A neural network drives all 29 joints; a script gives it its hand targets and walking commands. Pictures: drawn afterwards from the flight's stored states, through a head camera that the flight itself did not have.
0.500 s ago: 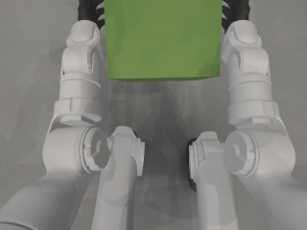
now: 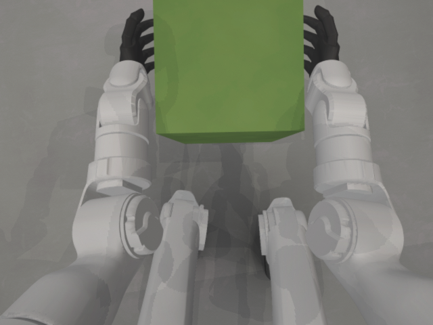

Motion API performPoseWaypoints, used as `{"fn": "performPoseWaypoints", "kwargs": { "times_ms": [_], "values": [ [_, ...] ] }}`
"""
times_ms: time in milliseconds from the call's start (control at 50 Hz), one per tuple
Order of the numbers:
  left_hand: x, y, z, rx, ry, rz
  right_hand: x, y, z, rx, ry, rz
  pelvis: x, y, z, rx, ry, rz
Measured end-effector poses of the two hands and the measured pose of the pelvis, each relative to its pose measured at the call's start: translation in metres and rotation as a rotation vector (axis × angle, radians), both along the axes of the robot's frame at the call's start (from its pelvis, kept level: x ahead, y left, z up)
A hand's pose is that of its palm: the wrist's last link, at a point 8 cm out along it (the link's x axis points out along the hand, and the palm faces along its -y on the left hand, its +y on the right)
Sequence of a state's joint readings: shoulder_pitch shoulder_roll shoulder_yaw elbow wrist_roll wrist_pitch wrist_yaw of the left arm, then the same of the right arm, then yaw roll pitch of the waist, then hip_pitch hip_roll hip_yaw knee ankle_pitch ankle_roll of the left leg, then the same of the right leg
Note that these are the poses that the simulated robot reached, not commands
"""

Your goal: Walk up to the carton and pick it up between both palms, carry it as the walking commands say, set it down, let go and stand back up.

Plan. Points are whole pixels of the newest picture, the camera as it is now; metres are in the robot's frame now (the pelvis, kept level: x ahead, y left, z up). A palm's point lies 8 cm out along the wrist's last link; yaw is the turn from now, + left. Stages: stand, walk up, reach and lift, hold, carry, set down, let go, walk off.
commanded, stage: reach and lift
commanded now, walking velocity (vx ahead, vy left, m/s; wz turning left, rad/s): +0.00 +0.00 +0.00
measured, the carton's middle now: (227, 80) +0.52 +0.03 -0.15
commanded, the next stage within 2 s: none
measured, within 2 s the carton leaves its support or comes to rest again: neither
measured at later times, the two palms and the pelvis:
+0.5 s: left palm (116, 56) +0.49 +0.18 -0.01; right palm (346, 53) +0.51 -0.11 +0.00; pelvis +0.01 +0.00 +0.06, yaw +0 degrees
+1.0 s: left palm (90, 44) +0.47 +0.17 +0.06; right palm (385, 40) +0.49 -0.12 +0.07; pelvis +0.03 +0.00 +0.11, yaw +0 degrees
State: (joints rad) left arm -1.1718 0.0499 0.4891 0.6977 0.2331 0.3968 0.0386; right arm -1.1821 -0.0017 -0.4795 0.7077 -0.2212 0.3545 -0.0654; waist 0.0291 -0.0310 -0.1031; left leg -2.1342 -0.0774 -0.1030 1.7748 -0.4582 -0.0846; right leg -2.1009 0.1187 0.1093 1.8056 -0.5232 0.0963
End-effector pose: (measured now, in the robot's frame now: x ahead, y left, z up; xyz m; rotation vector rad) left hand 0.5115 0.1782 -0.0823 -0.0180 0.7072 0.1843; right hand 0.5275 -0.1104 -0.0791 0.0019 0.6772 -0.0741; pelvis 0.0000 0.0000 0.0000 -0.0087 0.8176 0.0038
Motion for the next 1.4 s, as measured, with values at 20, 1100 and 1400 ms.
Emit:
{"fn": "performPoseWaypoints", "kwargs": {
  "times_ms": [20,1100,1400],
  "values": [
    [-0.001,0.000,0.003,0.000,-0.001,0.001,-0.001,0.000,0.003,0.001,-0.001,0.000,0.000,0.000,0.002,0.000,-0.001,0.000],
    [-0.042,-0.007,0.160,-0.008,-0.004,0.013,-0.041,-0.008,0.161,0.007,-0.001,-0.008,0.035,-0.001,0.128,0.003,-0.129,0.001],
    [-0.055,-0.010,0.203,-0.010,-0.005,0.014,-0.054,-0.011,0.203,0.012,-0.002,-0.015,0.048,-0.003,0.167,0.007,-0.191,-0.001]
  ]
}}
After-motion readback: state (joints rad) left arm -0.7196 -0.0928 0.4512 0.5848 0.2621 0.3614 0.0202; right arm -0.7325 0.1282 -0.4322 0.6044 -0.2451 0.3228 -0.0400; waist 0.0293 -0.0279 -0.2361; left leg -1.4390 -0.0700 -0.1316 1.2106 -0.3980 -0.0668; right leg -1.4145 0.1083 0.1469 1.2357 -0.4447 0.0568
